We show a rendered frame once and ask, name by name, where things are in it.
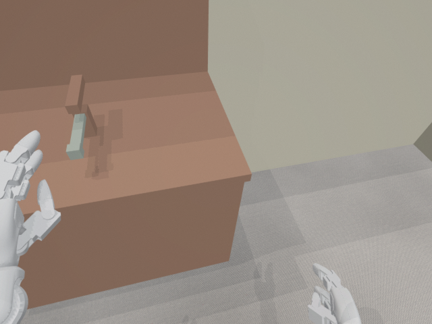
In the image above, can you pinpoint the left robot forearm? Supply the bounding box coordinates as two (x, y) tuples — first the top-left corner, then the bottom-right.
(0, 266), (28, 324)

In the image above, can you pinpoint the robot left hand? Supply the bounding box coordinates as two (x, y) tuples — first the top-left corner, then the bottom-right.
(0, 130), (61, 267)

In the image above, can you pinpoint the counter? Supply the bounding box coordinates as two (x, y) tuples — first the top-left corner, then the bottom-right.
(0, 0), (252, 309)

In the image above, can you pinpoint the robot right hand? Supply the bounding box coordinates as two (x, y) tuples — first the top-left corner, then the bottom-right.
(308, 263), (361, 324)

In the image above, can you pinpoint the tap lever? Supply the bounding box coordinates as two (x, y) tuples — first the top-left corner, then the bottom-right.
(66, 113), (86, 160)

